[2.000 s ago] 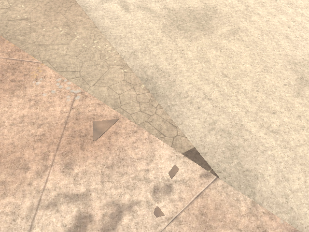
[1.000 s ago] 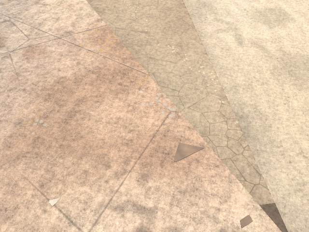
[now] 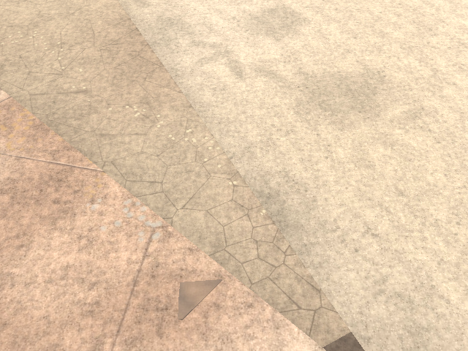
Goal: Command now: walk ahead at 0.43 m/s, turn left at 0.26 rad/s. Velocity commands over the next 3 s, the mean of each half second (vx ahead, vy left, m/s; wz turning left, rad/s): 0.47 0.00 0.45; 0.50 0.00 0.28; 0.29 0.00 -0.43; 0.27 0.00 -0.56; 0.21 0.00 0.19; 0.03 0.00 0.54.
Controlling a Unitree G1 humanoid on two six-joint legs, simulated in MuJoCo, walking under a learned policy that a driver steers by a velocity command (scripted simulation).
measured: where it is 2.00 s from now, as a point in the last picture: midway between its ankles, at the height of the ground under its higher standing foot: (191, 253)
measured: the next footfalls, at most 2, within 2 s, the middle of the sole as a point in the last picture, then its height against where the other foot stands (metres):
left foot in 0.30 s outside the picture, level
right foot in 0.70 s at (257, 330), level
